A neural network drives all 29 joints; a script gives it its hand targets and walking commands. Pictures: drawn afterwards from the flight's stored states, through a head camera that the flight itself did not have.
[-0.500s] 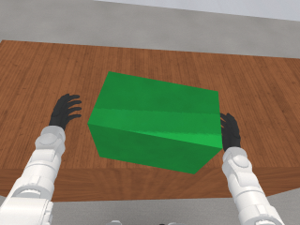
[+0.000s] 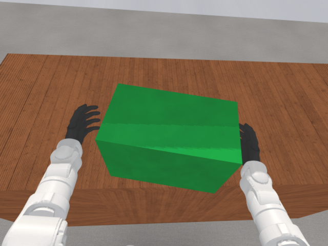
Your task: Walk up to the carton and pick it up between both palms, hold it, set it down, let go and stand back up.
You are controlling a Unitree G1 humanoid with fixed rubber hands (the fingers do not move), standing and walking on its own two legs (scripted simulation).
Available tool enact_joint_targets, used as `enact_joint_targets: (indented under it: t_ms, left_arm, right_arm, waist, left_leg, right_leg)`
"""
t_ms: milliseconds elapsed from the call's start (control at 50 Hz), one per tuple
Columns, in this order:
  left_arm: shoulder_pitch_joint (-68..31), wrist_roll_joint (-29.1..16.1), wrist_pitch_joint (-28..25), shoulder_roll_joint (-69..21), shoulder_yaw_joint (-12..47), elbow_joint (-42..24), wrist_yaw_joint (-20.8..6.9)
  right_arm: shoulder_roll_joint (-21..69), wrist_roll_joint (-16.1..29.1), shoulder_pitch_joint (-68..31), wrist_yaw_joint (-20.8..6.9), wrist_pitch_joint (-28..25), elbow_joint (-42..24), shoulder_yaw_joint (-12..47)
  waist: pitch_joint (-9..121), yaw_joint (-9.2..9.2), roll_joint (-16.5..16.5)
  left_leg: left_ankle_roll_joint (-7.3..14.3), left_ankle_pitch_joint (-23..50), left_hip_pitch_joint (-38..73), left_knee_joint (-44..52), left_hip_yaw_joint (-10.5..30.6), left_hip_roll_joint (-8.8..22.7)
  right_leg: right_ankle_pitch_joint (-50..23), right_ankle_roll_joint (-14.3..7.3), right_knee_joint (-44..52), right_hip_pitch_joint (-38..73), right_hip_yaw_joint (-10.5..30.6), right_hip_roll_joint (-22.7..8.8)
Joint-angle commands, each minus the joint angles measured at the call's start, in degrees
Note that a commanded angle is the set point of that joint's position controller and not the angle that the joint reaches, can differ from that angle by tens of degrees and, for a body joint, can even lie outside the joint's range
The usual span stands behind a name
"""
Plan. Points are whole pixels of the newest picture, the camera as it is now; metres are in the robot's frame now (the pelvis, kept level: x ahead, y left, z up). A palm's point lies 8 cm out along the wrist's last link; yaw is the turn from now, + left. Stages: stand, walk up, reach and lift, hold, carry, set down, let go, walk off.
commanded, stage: reach and lift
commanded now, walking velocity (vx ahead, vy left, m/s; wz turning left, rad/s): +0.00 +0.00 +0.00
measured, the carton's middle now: (169, 141) +0.37 -0.02 -0.01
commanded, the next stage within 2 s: none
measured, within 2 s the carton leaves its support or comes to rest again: leaves its support in 1.66 s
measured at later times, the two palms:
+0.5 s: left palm (84, 135) +0.38 +0.20 +0.02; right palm (248, 154) +0.32 -0.21 +0.02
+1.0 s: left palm (88, 134) +0.38 +0.19 +0.02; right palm (247, 154) +0.32 -0.21 +0.02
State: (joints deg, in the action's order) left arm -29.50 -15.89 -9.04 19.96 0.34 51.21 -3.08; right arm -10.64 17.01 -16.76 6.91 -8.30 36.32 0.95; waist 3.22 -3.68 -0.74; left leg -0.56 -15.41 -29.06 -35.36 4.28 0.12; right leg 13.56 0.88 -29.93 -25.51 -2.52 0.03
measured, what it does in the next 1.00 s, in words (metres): stands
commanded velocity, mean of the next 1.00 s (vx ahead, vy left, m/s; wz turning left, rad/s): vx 0.00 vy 0.00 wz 0.00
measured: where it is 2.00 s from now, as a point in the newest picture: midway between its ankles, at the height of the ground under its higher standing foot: outside the picture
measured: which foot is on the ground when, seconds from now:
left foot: down 0.00-1.00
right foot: down 0.00-1.00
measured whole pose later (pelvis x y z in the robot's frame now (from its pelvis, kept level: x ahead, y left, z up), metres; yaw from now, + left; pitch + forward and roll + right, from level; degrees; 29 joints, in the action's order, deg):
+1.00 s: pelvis +0.00 +0.00 +0.00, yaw +0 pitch +9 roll -2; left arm -30.2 -15.9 -10.4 15.2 0.3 51.4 -1.8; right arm -8.5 15.4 -17.5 10.0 -9.4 37.0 -0.2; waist 3.4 -3.7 -0.7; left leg -0.4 -15.5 -29.0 -35.4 4.3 0.1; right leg 13.6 0.9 -29.9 -25.5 -2.5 0.0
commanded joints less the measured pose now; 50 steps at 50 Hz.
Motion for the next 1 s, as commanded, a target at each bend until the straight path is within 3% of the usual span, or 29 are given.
enact_joint_targets:
  t_ms: [0, 40, 120, 140, 180, 200, 220, 240, 260, 320, 380, 420, 460, 500, 520, 540, 620, 680, 740, 760, 780, 800, 820, 840, 860, 900, 920, 940, 980]
  left_arm:
    - [-27.28, -2.43, -5.48, 8.12, 0.04, -9.98, 0.37]
    - [-25.17, -1.38, -5.90, 7.35, -0.56, -11.38, 0.75]
    - [-26.26, -0.36, -6.06, 7.11, -1.67, -11.71, 0.78]
    - [-28.23, -0.58, -5.50, 8.38, -2.18, -6.15, 0.12]
    - [-28.53, -0.40, -6.69, 6.92, -1.61, -10.44, 0.81]
    - [-28.14, 0.15, -6.24, 5.82, -0.94, -8.92, 0.69]
    - [-31.67, -0.93, -6.24, 6.52, -0.16, -6.12, 0.41]
    - [-25.65, -0.07, -5.64, 6.09, -0.99, -7.62, 0.39]
    - [-28.13, 0.08, -5.99, 6.10, -2.12, -5.82, 0.35]
    - [-30.16, -0.40, -7.27, 4.38, -0.35, -9.52, 0.44]
    - [-28.44, -0.94, -6.92, 3.45, 0.11, -8.04, 0.74]
    - [-27.29, 0.85, -6.85, 2.22, -0.05, -9.58, 0.86]
    - [-30.61, 1.10, -7.65, 3.66, 0.00, -10.99, 1.16]
    - [-28.56, 0.99, -6.91, 3.62, -1.09, -9.68, 1.21]
    - [-29.77, 1.26, -6.66, 3.66, -0.44, -9.88, 1.25]
    - [-31.38, 0.59, -6.24, 3.76, 0.03, -8.42, 1.17]
    - [-28.69, 1.56, -6.11, 2.13, -0.20, -10.88, 1.22]
    - [-28.94, 2.25, -5.64, 2.03, 0.55, -10.94, 1.40]
    - [-27.80, 2.55, -4.76, 2.48, -1.24, -10.20, 1.54]
    - [-29.60, 1.90, -5.30, 1.74, 0.03, -8.28, 1.27]
    - [-28.94, 2.16, -5.97, 2.03, -0.49, -10.85, 1.41]
    - [-29.93, 1.99, -5.46, 2.33, 0.14, -9.16, 1.34]
    - [-28.73, 2.32, -5.21, 3.12, -1.17, -8.85, 1.47]
    - [-29.19, 1.75, -5.37, 1.85, 0.17, -7.54, 1.38]
    - [-28.73, 2.22, -5.58, 1.31, 0.58, -9.37, 1.20]
    - [-29.05, 1.81, -5.34, 1.48, 0.80, -9.91, 1.39]
    - [-29.52, 3.09, -5.42, 0.15, 0.81, -9.84, 1.50]
    - [-30.45, 2.14, -5.30, 1.19, 0.65, -10.17, 1.40]
    - [-30.72, 1.54, -6.33, 0.96, 1.00, -8.40, 1.47]
  right_arm:
    - [-3.01, -1.33, -29.37, 0.18, -3.91, -9.16, -1.06]
    - [-3.57, -2.14, -27.69, 0.10, -4.91, -10.16, -2.87]
    - [-1.48, -3.58, -28.07, 0.42, -5.42, -8.63, -2.34]
    - [-0.04, -2.98, -29.72, 0.94, -4.65, -8.17, -0.40]
    - [-0.05, -3.27, -30.34, 0.55, -4.87, -10.63, -1.21]
    - [0.02, -2.46, -30.35, 0.35, -4.66, -6.47, -0.57]
    - [0.52, -3.10, -32.89, 0.53, -3.79, -7.58, -0.66]
    - [1.83, -3.20, -27.52, 0.69, -4.12, -7.21, -0.36]
    - [2.24, -3.32, -30.95, 0.75, -3.86, -7.81, 0.79]
    - [2.63, -3.68, -32.70, 1.03, -4.39, -10.00, -0.42]
    - [1.46, -3.35, -31.12, 0.57, -4.23, -8.23, -0.60]
    - [3.34, -2.95, -29.57, 0.06, -4.38, -7.18, 0.86]
    - [1.85, -4.97, -31.59, 0.29, -4.79, -8.09, -2.74]
    - [2.90, -4.88, -30.22, 0.71, -4.59, -10.59, -1.93]
    - [3.82, -4.06, -32.01, 0.51, -4.66, -10.48, -0.54]
    - [3.33, -4.17, -33.16, 0.55, -3.72, -8.29, -0.61]
    - [3.96, -4.16, -30.71, 1.22, -4.52, -8.17, -0.63]
    - [3.53, -4.83, -30.42, 1.22, -4.56, -8.24, -1.62]
    - [4.53, -4.45, -31.28, 1.75, -4.73, -8.90, -0.03]
    - [4.84, -4.45, -32.52, 1.56, -4.48, -8.64, -0.87]
    - [5.57, -4.16, -30.79, 1.04, -4.35, -10.18, 0.34]
    - [5.53, -4.01, -31.29, 1.63, -4.29, -8.29, 0.59]
    - [4.93, -5.15, -31.38, 2.06, -4.46, -9.77, -0.44]
    - [5.06, -5.43, -32.18, 2.10, -4.42, -9.51, -0.81]
    - [5.61, -5.32, -30.97, 2.20, -4.84, -8.79, -0.87]
    - [4.79, -5.23, -31.07, 1.99, -4.61, -9.41, -0.64]
    - [4.99, -5.77, -30.65, 1.92, -4.65, -6.43, -1.58]
    - [4.60, -5.72, -32.52, 1.94, -4.28, -8.09, -1.91]
    - [5.54, -5.40, -33.89, 1.90, -4.21, -10.32, -0.66]
  waist:
    - [36.05, 1.11, 9.11]
    - [41.16, 0.48, 10.43]
    - [39.21, 0.58, 8.73]
    - [36.68, 1.64, 8.00]
    - [37.76, 1.73, 8.00]
    - [36.67, 0.89, 9.03]
    - [35.41, 0.39, 8.04]
    - [34.11, 0.98, 8.25]
    - [33.69, 2.33, 6.03]
    - [38.28, 0.33, 6.64]
    - [34.92, 1.07, 6.59]
    - [36.49, 1.67, 9.80]
    - [38.55, -0.36, 9.67]
    - [37.63, 1.30, 7.29]
    - [37.55, 1.87, 8.93]
    - [35.13, 1.06, 7.35]
    - [35.14, 0.73, 7.77]
    - [35.71, 0.69, 7.76]
    - [33.91, 2.52, 6.84]
    - [36.19, 1.44, 6.37]
    - [37.97, 2.18, 7.23]
    - [34.21, 1.45, 8.01]
    - [35.49, 2.57, 6.26]
    - [34.01, 1.22, 4.53]
    - [33.29, 0.04, 6.37]
    - [35.43, 1.32, 6.89]
    - [35.45, 0.38, 7.80]
    - [35.10, 0.95, 8.30]
    - [35.71, 1.80, 6.54]
  left_leg:
    - [-2.91, 21.45, 18.42, 2.59, -2.93, 0.43]
    - [-3.49, 22.65, 20.41, 2.15, -2.80, 0.35]
    - [-3.27, 24.00, 19.24, 2.51, -2.87, 0.12]
    - [-2.36, 19.74, 15.87, 2.77, -3.12, 0.08]
    - [-2.19, 18.94, 16.65, 3.61, -3.63, 0.05]
    - [-2.82, 21.17, 17.96, 3.47, -2.76, 0.30]
    - [-2.15, 16.03, 15.25, 3.70, -3.10, 0.32]
    - [-2.01, 16.93, 16.69, 3.97, -3.66, -0.08]
    - [-1.49, 16.84, 14.28, 3.88, -3.64, 0.14]
    - [-1.98, 16.34, 15.14, 3.87, -3.40, 0.13]
    - [-2.31, 16.70, 16.81, 4.73, -3.01, 0.18]
    - [-2.80, 19.85, 19.35, 3.97, -3.04, 0.39]
    - [-3.11, 18.22, 19.68, 3.33, -2.52, 0.86]
    - [-2.39, 19.76, 18.09, 3.35, -3.44, 0.56]
    - [-2.47, 19.37, 17.55, 2.99, -3.34, 0.50]
    - [-2.28, 17.78, 15.98, 3.39, -3.53, 0.27]
    - [-2.44, 21.26, 18.79, 3.35, -3.59, 0.14]
    - [-2.25, 18.78, 18.19, 4.09, -3.13, 0.72]
    - [-1.90, 19.43, 17.21, 3.70, -3.67, 0.41]
    - [-1.77, 17.56, 16.67, 3.75, -3.33, 0.75]
    - [-1.64, 18.68, 17.69, 3.77, -3.86, 0.23]
    - [-1.76, 18.13, 16.80, 3.66, -3.87, 0.26]
    - [-1.16, 17.27, 14.82, 3.71, -3.92, 0.08]
    - [-1.28, 17.57, 14.88, 4.05, -4.04, 0.12]
    - [-1.76, 18.83, 15.34, 3.33, -3.71, 0.13]
    - [-1.80, 19.18, 17.17, 3.80, -3.54, 0.16]
    - [-2.21, 20.48, 18.48, 4.28, -3.54, 0.32]
    - [-2.09, 18.23, 17.22, 4.08, -3.60, 0.47]
    - [-1.61, 18.16, 15.50, 3.64, -3.82, 0.40]
  right_leg:
    - [-15.09, -1.30, 2.17, 4.66, 1.52, 0.28]
    - [-14.87, -1.64, 2.13, 2.40, 1.06, 0.59]
    - [-18.52, -1.14, 2.22, 5.49, 1.57, 0.45]
    - [-16.73, -0.66, 2.79, 6.71, 2.45, -0.21]
    - [-15.60, -0.87, 2.10, 5.60, 1.77, 0.32]
    - [-14.87, -1.42, 2.72, 4.39, 1.79, 0.39]
    - [-11.48, -1.43, 3.03, 4.36, 1.85, -0.32]
    - [-14.81, -1.50, 3.23, 6.86, 2.03, -0.22]
    - [-14.71, -1.27, 3.00, 8.04, 2.61, -0.26]
    - [-13.54, -1.66, 3.31, 6.69, 1.97, 0.11]
    - [-12.16, -1.88, 3.35, 6.07, 1.69, 0.34]
    - [-13.50, -2.47, 3.73, 3.50, 1.45, 0.45]
    - [-11.36, -2.52, 3.24, 2.22, 0.85, 0.72]
    - [-13.73, -1.85, 3.23, 4.57, 1.12, 0.67]
    - [-13.60, -2.05, 3.32, 4.02, 1.71, 0.42]
    - [-13.52, -1.75, 3.66, 4.58, 1.55, 0.26]
    - [-16.52, -1.62, 4.01, 7.10, 1.55, 0.62]
    - [-14.55, -2.07, 3.98, 6.12, 1.63, 1.02]
    - [-14.46, -1.96, 4.49, 6.60, 1.95, 0.88]
    - [-12.67, -1.83, 4.19, 5.54, 1.66, 0.86]
    - [-15.03, -2.07, 3.82, 7.02, 1.97, 0.57]
    - [-14.32, -1.76, 3.94, 5.83, 2.11, 0.29]
    - [-15.44, -1.57, 3.31, 8.57, 2.65, 0.04]
    - [-14.94, -1.12, 3.27, 7.54, 1.50, 0.75]
    - [-17.09, -1.56, 3.47, 8.62, 2.06, 0.57]
    - [-16.06, -1.50, 3.19, 7.20, 1.83, 0.85]
    - [-16.28, -1.81, 4.28, 7.01, 1.19, 0.96]
    - [-13.54, -1.97, 4.26, 5.41, 1.57, 0.89]
    - [-12.93, -1.84, 3.92, 5.93, 1.65, 0.73]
